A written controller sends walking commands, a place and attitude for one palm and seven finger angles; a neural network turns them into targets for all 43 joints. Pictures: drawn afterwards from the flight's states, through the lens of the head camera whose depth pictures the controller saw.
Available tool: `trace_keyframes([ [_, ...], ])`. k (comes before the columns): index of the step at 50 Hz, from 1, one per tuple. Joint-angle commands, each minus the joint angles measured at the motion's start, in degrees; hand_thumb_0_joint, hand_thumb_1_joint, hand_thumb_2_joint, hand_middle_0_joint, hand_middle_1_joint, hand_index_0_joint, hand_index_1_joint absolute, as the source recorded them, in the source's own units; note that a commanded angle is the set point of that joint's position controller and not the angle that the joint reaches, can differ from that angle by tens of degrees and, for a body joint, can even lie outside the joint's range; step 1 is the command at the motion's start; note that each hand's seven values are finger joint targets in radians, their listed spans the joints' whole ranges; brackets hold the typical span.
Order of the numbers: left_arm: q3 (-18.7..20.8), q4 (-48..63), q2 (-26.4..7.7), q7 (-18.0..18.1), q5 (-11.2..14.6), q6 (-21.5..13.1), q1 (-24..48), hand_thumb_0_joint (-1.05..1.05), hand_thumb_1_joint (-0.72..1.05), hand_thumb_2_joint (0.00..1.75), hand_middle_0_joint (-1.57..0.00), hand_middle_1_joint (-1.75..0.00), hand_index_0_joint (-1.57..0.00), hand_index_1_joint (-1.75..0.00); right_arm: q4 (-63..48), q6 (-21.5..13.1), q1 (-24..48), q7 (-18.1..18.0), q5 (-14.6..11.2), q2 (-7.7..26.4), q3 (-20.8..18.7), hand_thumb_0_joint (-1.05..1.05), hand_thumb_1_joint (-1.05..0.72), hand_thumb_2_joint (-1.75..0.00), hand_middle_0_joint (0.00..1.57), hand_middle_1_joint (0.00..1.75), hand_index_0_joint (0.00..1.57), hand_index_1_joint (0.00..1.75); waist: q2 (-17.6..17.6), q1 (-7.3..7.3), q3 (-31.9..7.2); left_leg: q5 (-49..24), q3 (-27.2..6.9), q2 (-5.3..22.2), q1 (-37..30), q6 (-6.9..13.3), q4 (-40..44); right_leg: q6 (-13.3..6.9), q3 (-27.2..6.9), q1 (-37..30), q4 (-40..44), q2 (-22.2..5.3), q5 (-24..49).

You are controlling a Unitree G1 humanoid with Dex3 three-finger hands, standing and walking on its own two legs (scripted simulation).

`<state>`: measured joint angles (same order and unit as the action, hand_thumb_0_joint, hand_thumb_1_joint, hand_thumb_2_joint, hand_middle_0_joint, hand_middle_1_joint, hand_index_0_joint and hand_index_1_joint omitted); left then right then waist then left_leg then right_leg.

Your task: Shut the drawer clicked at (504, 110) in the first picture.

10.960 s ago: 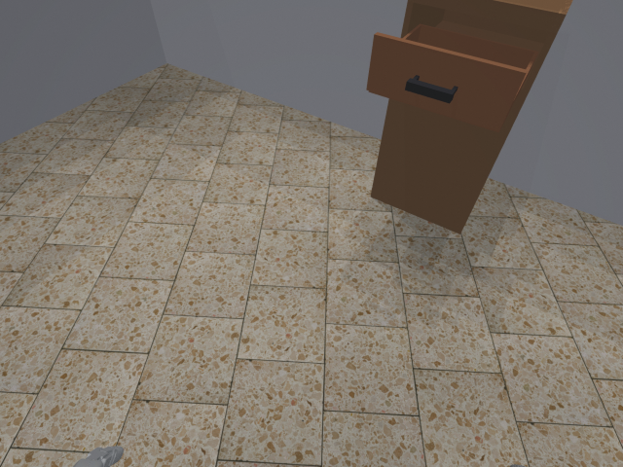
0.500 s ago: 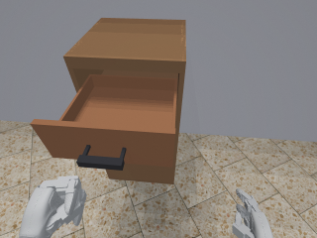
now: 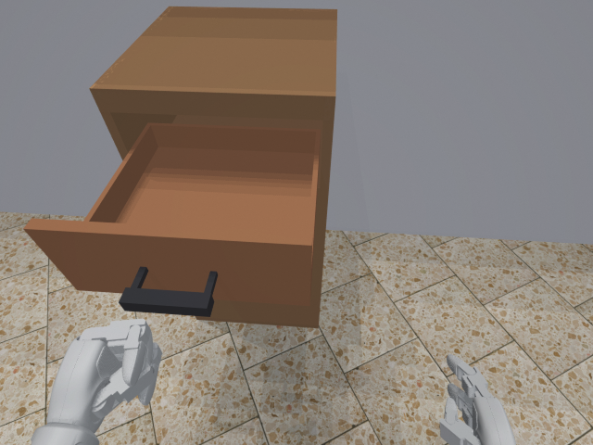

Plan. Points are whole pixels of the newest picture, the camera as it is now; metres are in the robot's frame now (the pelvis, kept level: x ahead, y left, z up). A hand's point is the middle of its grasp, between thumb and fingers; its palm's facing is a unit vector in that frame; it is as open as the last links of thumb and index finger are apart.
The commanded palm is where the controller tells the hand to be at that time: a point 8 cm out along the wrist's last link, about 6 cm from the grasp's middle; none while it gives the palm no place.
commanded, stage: bring the fist close to the handle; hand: left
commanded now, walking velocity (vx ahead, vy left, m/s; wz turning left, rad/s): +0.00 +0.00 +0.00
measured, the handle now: (172, 288) +0.32 +0.21 +0.03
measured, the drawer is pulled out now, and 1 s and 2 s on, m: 0.29 0.29 0.20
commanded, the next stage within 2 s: push the drawer shut in 0.98 s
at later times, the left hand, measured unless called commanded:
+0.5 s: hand (172, 358) +0.22 +0.18 +0.03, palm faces -0.02 -1.00 -0.04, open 3.3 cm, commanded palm +0.20 +0.23 +0.03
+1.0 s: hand (184, 352) +0.23 +0.17 +0.02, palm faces -0.03 -1.00 -0.04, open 3.3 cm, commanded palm +0.21 +0.23 +0.03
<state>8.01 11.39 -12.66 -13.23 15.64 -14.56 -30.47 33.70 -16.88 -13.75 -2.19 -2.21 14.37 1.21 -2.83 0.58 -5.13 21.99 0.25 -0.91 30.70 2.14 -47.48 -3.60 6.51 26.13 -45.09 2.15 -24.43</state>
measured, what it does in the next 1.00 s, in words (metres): stands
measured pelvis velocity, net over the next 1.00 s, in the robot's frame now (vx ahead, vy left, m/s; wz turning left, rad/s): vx -0.01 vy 0.01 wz -0.02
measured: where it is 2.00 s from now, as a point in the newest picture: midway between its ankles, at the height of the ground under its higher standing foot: outside the picture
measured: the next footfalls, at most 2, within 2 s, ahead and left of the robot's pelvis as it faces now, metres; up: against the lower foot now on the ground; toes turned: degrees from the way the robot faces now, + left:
none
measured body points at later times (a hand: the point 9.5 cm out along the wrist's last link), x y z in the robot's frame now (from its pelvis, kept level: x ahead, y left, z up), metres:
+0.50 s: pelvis +0.00 +0.01 -0.02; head +0.04 +0.01 +0.42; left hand +0.22 +0.23 +0.04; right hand +0.17 -0.23 -0.10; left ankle +0.02 +0.09 -0.70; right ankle -0.01 -0.08 -0.70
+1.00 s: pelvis -0.01 +0.01 -0.03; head +0.04 +0.01 +0.41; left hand +0.23 +0.22 +0.03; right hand +0.16 -0.23 -0.11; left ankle +0.02 +0.09 -0.70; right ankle -0.01 -0.08 -0.70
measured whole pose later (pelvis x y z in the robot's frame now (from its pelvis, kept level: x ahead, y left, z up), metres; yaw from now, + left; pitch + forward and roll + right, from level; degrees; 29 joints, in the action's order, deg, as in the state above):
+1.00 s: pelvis -0.01 +0.01 -0.03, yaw -1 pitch +13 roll -2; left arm 3.3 1.8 -11.7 -7.3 12.2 -21.2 -20.7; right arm 29.2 -8.1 -14.5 -0.9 -1.2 14.6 1.4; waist -2.8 -1.3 -7.7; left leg 26.5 1.3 -0.7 46.0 3.3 -59.7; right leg -2.9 6.0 41.5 -57.4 1.7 -28.8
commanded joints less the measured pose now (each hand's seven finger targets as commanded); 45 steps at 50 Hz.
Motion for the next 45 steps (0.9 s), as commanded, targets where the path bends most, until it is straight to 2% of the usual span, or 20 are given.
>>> trace_keyframes([
  [1,3.87,10.58,-6.18,0.1,0.66,-5.04,3.42,0.0,0.9,0.9,-1.4,-1.6,-1.4,-1.6,-9.62,-2.55,5.41,-0.65,-0.33,6.23,-2.54,0.0,-0.9,-0.9,0.2,0.3,0.2,0.3,2.12,-0.71,-5.51,-11.1,-2.17,0.14,-3.75,-0.01,4.69,3.01,-5.96,0.1,7.5,-2.49,13.7],
  [4,4.67,8.94,-6.73,0.44,0.52,-6.03,3.63,0.0,0.9,0.9,-1.4,-1.6,-1.4,-1.6,-9.5,-2.04,5.05,-0.55,-0.16,6.29,-2.75,0.0,-0.9,-0.9,0.2,0.3,0.2,0.3,2.36,-0.61,-6.39,-11.35,-2.23,0.14,-2.66,-0.07,4.0,2.83,-5.77,0.55,6.4,-2.33,13.99],
  [8,2.76,8.06,-5.35,0.85,-0.01,-7.53,4.81,0.0,0.9,0.9,-1.4,-1.6,-1.4,-1.6,-9.82,-1.4,4.58,-0.35,-0.01,6.35,-2.84,0.0,-0.9,-0.9,0.2,0.3,0.2,0.3,1.33,-1.12,-7.34,-11.52,-2.39,0.37,-2.52,-0.05,3.07,2.61,-4.81,2.85,4.42,-1.92,13.8],
  [9,2.11,8.5,-4.68,0.91,0.06,-7.86,4.82,0.0,0.9,0.9,-1.4,-1.6,-1.4,-1.6,-10.17,-1.33,4.38,-0.23,0.13,6.34,-2.91,0.0,-0.9,-0.9,0.2,0.3,0.2,0.3,2.04,-1.1,-8.83,-12.11,-2.55,0.38,-2.45,-0.1,2.82,2.64,-4.48,2.65,3.63,-1.9,14.46],
  [11,2.76,7.23,-5.45,1.25,-0.15,-8.27,4.94,0.0,0.9,0.9,-1.4,-1.6,-1.4,-1.6,-10.09,-0.76,4.26,-0.2,0.14,6.48,-3.05,0.0,-0.9,-0.9,0.2,0.3,0.2,0.3,1.65,-1.16,-8.85,-11.93,-2.52,0.44,-1.46,-0.19,2.04,2.6,-4.57,3.67,2.85,-1.81,14.31],
  [14,2.9,5.63,-5.25,1.75,-0.52,-8.66,4.73,0.0,0.9,0.9,-1.4,-1.6,-1.4,-1.6,-10.34,0.31,4.09,-0.13,0.32,6.47,-3.25,0.0,-0.9,-0.9,0.2,0.3,0.2,0.3,3.25,-1.09,-9.83,-12.22,-2.43,0.48,0.03,-0.18,0.96,2.64,-4.66,3.97,1.65,-1.77,14.91],
  [15,2.16,5.54,-4.83,1.65,-0.48,-8.89,5.87,0.0,0.9,0.9,-1.4,-1.6,-1.4,-1.6,-10.56,0.57,4.3,-0.07,0.27,6.49,-3.13,0.0,-0.9,-0.9,0.2,0.3,0.2,0.3,2.64,-1.39,-9.26,-11.24,-2.43,0.51,0.69,-0.2,0.67,2.68,-4.69,5.05,1.44,-1.74,13.89],
  [17,3.67,4.24,-6.49,2.0,-0.87,-9.47,7.29,0.0,0.9,0.9,-1.4,-1.6,-1.4,-1.6,-10.1,1.28,4.26,-0.18,0.37,6.72,-3.15,0.0,-0.9,-0.9,0.2,0.3,0.2,0.3,2.14,-1.36,-8.84,-10.53,-2.59,0.63,2.01,-0.19,0.03,2.41,-4.79,5.98,0.74,-1.55,12.52],
  [18,2.19,4.25,-5.38,1.82,-0.86,-9.77,8.53,0.0,0.9,0.9,-1.4,-1.6,-1.4,-1.6,-10.58,1.47,4.05,-0.11,0.48,6.78,-2.92,0.0,-0.9,-0.9,0.2,0.3,0.2,0.3,1.7,-1.69,-9.49,-10.04,-2.68,0.58,2.23,-0.19,-0.25,2.41,-4.72,6.6,0.25,-1.65,11.94],
  [22,1.47,2.38,-5.34,1.87,-0.95,-10.9,12.31,0.0,0.9,0.9,-1.4,-1.6,-1.4,-1.6,-10.53,1.85,3.88,-0.21,0.55,7.09,-2.9,0.0,-0.9,-0.9,0.2,0.3,0.2,0.3,0.85,-2.17,-10.08,-8.73,-3.23,0.92,3.51,-0.31,-1.67,2.24,-4.67,9.42,-1.22,-1.38,9.87],
  [23,0.65,2.68,-4.78,1.83,-1.01,-11.25,13.63,0.0,0.9,0.9,-1.4,-1.6,-1.4,-1.6,-10.61,1.84,3.54,-0.15,0.58,7.09,-2.87,0.0,-0.9,-0.9,0.2,0.3,0.2,0.3,0.47,-2.47,-11.45,-9.17,-3.38,1.02,2.98,-0.32,-2.07,2.21,-4.39,9.98,-2.07,-1.38,10.2],
  [24,0.91,2.02,-4.94,1.92,-1.07,-11.32,13.19,0.0,0.9,0.9,-1.4,-1.6,-1.4,-1.6,-10.74,1.95,3.43,-0.07,0.58,7.12,-2.96,0.0,-0.9,-0.9,0.2,0.3,0.2,0.3,0.13,-2.0,-12.21,-9.2,-3.63,1.12,3.13,-0.53,-2.12,2.09,-4.19,10.28,-2.7,-1.25,9.86],
  [28,0.57,-0.92,-4.9,2.76,-1.81,-10.88,14.09,0.0,0.9,0.9,-1.4,-1.6,-1.4,-1.6,-11.15,3.06,3.16,0.13,0.68,7.38,-2.98,0.0,-0.9,-0.9,0.2,0.3,0.2,0.3,2.04,-2.09,-12.79,-8.27,-3.78,1.24,5.26,-0.51,-3.07,2.13,-4.15,11.43,-3.92,-1.11,8.9],
  [29,-0.31,-0.27,-4.39,2.97,-1.93,-11.12,16.32,0.0,0.9,0.9,-1.4,-1.6,-1.4,-1.6,-11.36,3.21,3.46,0.19,0.72,7.37,-2.94,0.0,-0.9,-0.9,0.2,0.3,0.2,0.3,0.53,-2.3,-12.88,-7.81,-3.76,1.22,5.35,-0.55,-3.41,2.11,-4.24,12.41,-4.26,-1.19,8.38],
  [32,0.99,3.28,-5.93,4.43,-2.08,-11.03,12.83,0.0,0.9,0.9,-1.4,-1.6,-1.4,-1.6,-12.49,3.85,3.17,0.42,0.73,7.14,-3.07,0.0,-0.9,-0.9,0.2,0.3,0.2,0.3,-0.58,-0.85,-16.5,-10.29,-3.63,1.33,3.43,-0.53,-2.78,1.86,-4.21,9.53,-4.44,-1.12,10.17],
  [35,0.51,3.34,-5.49,5.65,-2.47,-10.15,13.6,0.0,0.9,0.9,-1.4,-1.6,-1.4,-1.6,-13.0,4.97,2.89,0.61,0.55,6.94,-2.8,0.0,-0.9,-0.9,0.2,0.3,0.2,0.3,0.12,-1.46,-14.68,-9.46,-3.49,1.43,4.2,-0.6,-2.47,2.02,-4.12,9.98,-4.05,-1.03,9.79],
  [37,0.95,1.52,-5.59,6.3,-2.78,-9.83,13.03,0.0,0.9,0.9,-1.4,-1.6,-1.4,-1.6,-12.75,5.59,2.98,0.45,0.65,6.98,-2.79,0.0,-0.9,-0.9,0.2,0.3,0.2,0.3,2.57,-1.9,-12.6,-7.76,-3.6,1.49,5.71,-0.44,-2.45,2.13,-4.15,10.43,-3.56,-0.79,8.39],
  [40,-0.09,1.17,-4.78,6.08,-2.53,-9.89,13.69,0.0,0.9,0.9,-1.4,-1.6,-1.4,-1.6,-13.25,5.94,3.01,0.6,0.52,7.06,-2.56,0.0,-0.9,-0.9,0.2,0.3,0.2,0.3,1.66,-2.17,-11.54,-5.3,-3.51,1.32,6.37,-0.47,-2.35,2.15,-4.37,11.24,-3.08,-0.92,6.08],
  [43,-2.02,2.03,-3.66,6.01,-2.86,-10.38,14.25,0.0,0.9,0.9,-1.4,-1.6,-1.4,-1.6,-13.54,5.85,3.0,0.43,0.47,7.19,-2.59,0.0,-0.9,-0.9,0.2,0.3,0.2,0.3,0.89,-2.64,-11.94,-5.1,-3.81,1.5,5.32,-0.36,-2.38,2.12,-4.14,12.29,-3.25,-0.91,5.43],
  [45,-1.61,3.06,-4.38,5.98,-2.65,-10.83,15.23,0.0,0.9,0.9,-1.4,-1.6,-1.4,-1.6,-13.36,5.66,2.73,0.35,0.55,7.22,-2.62,0.0,-0.9,-0.9,0.2,0.3,0.2,0.3,0.44,-2.54,-13.13,-5.62,-3.81,1.42,4.98,-0.41,-2.58,2.08,-4.35,11.67,-3.38,-0.98,5.99],
])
